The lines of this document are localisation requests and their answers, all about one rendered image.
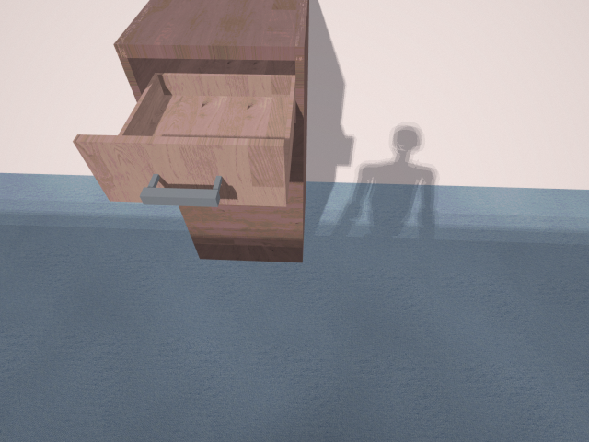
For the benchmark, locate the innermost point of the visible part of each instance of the cabinet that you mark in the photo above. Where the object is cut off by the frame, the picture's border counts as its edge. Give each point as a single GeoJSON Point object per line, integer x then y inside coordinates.
{"type": "Point", "coordinates": [246, 37]}

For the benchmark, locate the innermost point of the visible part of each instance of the drawer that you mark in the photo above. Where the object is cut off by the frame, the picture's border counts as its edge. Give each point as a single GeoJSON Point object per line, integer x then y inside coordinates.
{"type": "Point", "coordinates": [190, 128]}

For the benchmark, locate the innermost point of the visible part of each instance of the handle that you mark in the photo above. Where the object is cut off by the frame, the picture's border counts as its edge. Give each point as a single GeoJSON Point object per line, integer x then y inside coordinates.
{"type": "Point", "coordinates": [181, 197]}

